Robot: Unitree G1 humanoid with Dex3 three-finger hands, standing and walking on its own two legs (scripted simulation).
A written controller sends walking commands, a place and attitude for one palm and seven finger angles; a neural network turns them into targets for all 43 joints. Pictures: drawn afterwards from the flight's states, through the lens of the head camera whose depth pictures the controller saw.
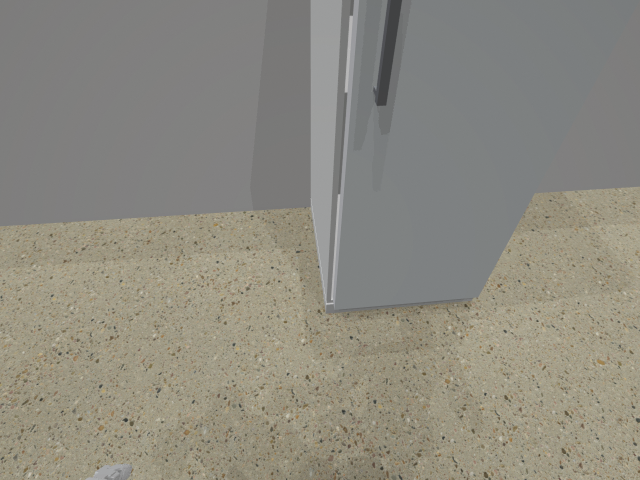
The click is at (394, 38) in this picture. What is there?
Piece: fridge door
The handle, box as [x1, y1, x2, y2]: [373, 0, 401, 105]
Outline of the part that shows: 401,0 388,0 387,2 377,85 373,88 375,94 375,102 377,105 385,105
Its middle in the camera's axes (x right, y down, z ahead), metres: +0.12 -0.39 +0.65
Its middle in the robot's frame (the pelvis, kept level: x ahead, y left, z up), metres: +0.77 -0.07 +0.28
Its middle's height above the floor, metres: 1.05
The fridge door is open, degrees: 0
